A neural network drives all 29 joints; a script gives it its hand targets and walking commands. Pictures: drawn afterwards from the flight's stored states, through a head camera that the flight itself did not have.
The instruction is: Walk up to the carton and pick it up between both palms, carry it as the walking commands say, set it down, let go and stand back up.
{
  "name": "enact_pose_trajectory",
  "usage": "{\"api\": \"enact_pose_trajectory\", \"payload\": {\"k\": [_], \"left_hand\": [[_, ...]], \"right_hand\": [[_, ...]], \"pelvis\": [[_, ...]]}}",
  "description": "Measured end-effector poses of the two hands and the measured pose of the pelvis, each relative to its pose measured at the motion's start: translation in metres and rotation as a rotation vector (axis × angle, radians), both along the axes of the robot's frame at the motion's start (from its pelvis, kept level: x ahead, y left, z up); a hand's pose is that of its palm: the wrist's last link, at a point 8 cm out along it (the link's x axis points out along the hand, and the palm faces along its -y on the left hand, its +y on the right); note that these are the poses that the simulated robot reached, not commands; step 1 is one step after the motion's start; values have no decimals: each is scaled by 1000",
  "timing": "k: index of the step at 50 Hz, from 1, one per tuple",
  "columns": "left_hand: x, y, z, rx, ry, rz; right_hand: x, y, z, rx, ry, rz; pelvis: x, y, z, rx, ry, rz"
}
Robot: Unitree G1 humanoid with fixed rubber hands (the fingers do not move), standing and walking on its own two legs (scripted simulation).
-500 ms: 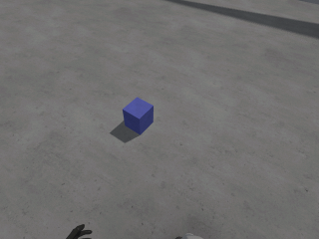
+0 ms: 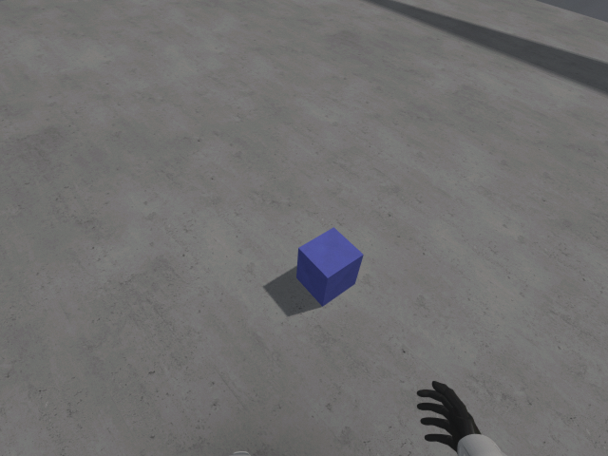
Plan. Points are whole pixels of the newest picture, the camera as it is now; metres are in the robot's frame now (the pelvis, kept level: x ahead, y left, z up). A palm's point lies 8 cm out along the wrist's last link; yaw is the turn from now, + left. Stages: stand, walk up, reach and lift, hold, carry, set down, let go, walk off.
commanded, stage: walk up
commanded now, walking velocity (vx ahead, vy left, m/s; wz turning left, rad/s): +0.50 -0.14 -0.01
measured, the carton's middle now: (328, 266) +0.90 -0.03 -0.67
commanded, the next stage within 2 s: none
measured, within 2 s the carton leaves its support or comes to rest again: neither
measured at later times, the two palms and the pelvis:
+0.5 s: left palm (232, 295) +0.41 +0.18 -0.12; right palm out of the picture +0.08 -0.25 -0.13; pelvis +0.24 -0.04 -0.01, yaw -3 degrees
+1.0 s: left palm (221, 340) +0.34 +0.18 -0.16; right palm (453, 242) +0.58 -0.25 -0.10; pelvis +0.42 -0.03 -0.01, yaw -1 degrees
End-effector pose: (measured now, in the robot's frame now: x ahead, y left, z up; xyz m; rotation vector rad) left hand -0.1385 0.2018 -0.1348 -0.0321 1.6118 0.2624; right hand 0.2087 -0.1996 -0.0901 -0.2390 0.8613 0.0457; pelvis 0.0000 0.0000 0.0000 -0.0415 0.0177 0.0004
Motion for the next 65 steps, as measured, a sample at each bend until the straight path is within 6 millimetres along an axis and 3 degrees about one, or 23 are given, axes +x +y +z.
{"api": "enact_pose_trajectory", "payload": {"k": [3,5,7,11,14,17,19,21,24,27,29,33,36,41,43,46,49,52,59,62,65], "left_hand": [[46,10,-14,-27,-11,-13],[92,21,-17,-32,-53,-52],[147,37,-17,-18,-123,-115],[271,65,-8,45,-299,-246],[357,70,6,77,-428,-309],[429,56,18,72,-522,-354],[467,39,23,51,-559,-384],[498,18,24,29,-574,-412],[538,-14,17,14,-579,-442],[559,-37,2,31,-570,-422],[551,-45,-4,37,-531,-391],[500,-43,-3,63,-400,-271],[458,-34,3,93,-289,-175],[414,-28,7,91,-126,-86],[411,-28,4,70,-87,-65],[424,-26,-6,31,-63,-48],[458,-20,-21,-4,-81,-60],[514,-11,-20,-15,-139,-114],[655,12,-6,37,-331,-268],[695,9,0,47,-365,-311],[727,-6,4,42,-390,-338]], "right_hand": [[23,20,-13,-3,16,-6],[17,21,-19,-13,48,-52],[-7,10,-23,-32,120,-137],[-84,-18,-24,-82,338,-314],[-136,-32,-16,-113,499,-412],[-169,-36,-8,-115,634,-467],[-174,-36,-7,-99,697,-485],[-168,-38,-11,-73,734,-495],[-139,-46,-27,-28,747,-496],[-88,-65,-52,2,723,-454],[-33,-80,-59,4,648,-410],[93,-108,-55,-28,436,-276],[181,-116,-41,-56,300,-189],[298,-104,-12,-67,123,-104],[331,-91,-4,-62,77,-81],[366,-70,-2,-59,43,-63],[378,-53,-10,-62,53,-81],[360,-47,-16,-53,108,-150],[247,-66,-18,-89,413,-370],[207,-73,-14,-96,518,-440],[183,-79,-13,-86,597,-475]], "pelvis": [[33,15,-9,20,9,-7],[49,22,-7,15,5,-32],[67,25,-2,2,-6,-44],[103,24,8,5,-19,-45],[129,18,12,4,-27,-44],[155,9,15,3,-29,-47],[173,1,14,7,-25,-51],[193,-8,11,15,-18,-53],[226,-28,0,34,-2,-55],[256,-48,-15,32,9,-54],[268,-57,-14,33,1,-41],[296,-64,-4,28,-16,-18],[318,-66,3,21,-28,-8],[353,-61,7,12,-41,-3],[368,-56,7,6,-39,1],[393,-44,1,-6,-33,9],[416,-31,-6,3,-33,3],[433,-22,-2,-2,-39,-43],[461,-26,12,-11,-40,-51],[472,-33,15,-8,-36,-63],[484,-44,15,2,-32,-68]]}}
